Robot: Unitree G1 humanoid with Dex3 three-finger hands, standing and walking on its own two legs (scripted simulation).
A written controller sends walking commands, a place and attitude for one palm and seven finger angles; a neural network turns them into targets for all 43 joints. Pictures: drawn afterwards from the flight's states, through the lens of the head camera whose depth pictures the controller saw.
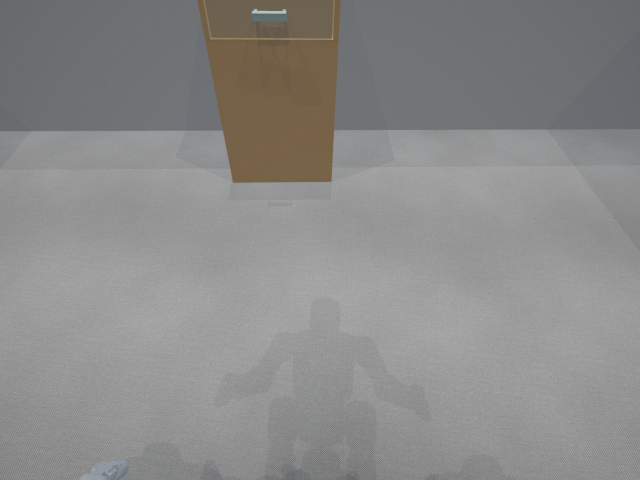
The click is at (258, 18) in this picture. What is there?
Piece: drawer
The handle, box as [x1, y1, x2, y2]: [252, 9, 286, 20]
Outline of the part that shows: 252,11 252,20 286,20 285,9 283,9 282,11 257,11 256,9 254,9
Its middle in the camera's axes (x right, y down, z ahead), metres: -0.18 -0.76 +1.31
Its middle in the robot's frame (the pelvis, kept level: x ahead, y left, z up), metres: +1.49 +0.24 +0.00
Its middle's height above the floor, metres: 0.77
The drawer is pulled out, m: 0.00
